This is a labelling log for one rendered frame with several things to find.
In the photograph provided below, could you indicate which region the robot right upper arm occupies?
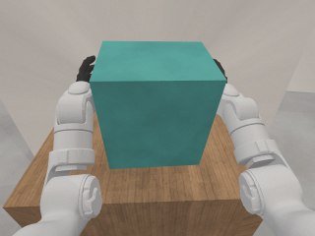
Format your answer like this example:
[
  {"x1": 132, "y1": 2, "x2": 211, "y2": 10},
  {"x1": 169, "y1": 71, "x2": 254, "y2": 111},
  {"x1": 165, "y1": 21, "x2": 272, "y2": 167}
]
[{"x1": 238, "y1": 164, "x2": 315, "y2": 236}]

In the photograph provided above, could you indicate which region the robot left hand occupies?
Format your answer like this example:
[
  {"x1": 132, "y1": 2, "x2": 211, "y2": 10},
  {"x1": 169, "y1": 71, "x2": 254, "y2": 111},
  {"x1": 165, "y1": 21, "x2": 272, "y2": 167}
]
[{"x1": 76, "y1": 55, "x2": 95, "y2": 83}]

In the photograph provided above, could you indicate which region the robot left forearm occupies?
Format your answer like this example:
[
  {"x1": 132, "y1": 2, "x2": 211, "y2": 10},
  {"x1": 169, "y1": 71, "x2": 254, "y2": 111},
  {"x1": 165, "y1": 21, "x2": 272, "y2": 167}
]
[{"x1": 39, "y1": 81, "x2": 96, "y2": 216}]

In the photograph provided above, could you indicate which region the robot left upper arm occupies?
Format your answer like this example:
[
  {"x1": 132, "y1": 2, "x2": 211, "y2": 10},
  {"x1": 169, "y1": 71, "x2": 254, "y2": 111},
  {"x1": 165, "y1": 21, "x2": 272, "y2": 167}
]
[{"x1": 13, "y1": 174, "x2": 102, "y2": 236}]

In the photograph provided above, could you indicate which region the robot right forearm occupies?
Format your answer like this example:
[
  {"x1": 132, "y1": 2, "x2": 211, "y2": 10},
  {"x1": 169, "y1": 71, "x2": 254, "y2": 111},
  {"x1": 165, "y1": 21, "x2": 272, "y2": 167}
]
[{"x1": 216, "y1": 84, "x2": 304, "y2": 202}]

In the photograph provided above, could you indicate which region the robot right hand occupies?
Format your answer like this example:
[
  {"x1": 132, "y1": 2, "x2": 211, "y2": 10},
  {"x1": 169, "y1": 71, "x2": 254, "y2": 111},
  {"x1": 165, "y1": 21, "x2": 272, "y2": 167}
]
[{"x1": 213, "y1": 58, "x2": 227, "y2": 83}]

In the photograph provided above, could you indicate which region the carton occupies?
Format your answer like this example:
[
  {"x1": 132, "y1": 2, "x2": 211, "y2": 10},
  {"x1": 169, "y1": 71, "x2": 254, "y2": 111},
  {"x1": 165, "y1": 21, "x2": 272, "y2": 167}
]
[{"x1": 89, "y1": 40, "x2": 227, "y2": 169}]

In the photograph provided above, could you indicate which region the pedestal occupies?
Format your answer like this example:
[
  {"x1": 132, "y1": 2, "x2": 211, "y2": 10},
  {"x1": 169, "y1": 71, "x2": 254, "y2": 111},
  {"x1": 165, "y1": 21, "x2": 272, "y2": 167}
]
[{"x1": 2, "y1": 112, "x2": 263, "y2": 236}]

